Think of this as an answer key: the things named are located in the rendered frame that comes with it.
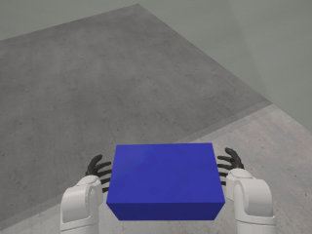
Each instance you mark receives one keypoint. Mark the left robot forearm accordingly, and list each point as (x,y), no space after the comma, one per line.
(79,207)

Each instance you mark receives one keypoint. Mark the carton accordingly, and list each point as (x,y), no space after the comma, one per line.
(165,181)

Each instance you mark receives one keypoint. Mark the robot right hand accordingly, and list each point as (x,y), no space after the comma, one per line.
(236,162)

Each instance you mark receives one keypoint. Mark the right robot forearm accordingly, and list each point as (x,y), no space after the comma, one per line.
(254,207)

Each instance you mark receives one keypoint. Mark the robot left hand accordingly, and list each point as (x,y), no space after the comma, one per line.
(93,168)

